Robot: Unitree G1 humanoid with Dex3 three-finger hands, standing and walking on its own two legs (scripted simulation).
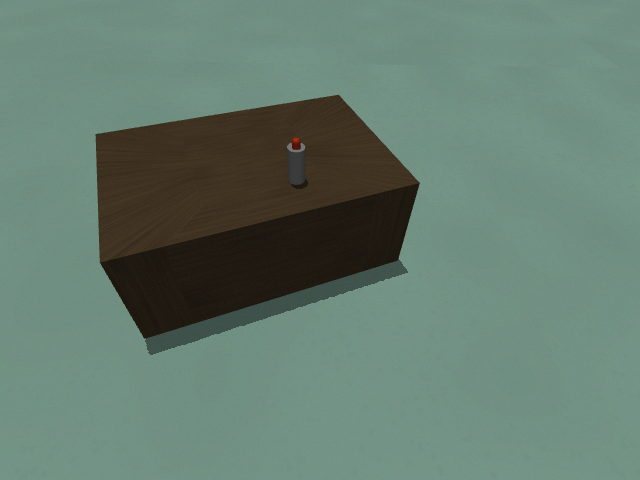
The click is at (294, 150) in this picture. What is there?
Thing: necked bottle
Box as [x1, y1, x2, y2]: [287, 138, 304, 184]
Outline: 293,138 292,142 287,145 288,180 291,183 298,184 303,182 304,180 304,145 299,142 298,138
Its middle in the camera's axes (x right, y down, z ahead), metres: -0.07 -0.27 +1.29
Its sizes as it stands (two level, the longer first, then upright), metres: 0.059 0.059 0.164
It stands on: a support 0.42 m high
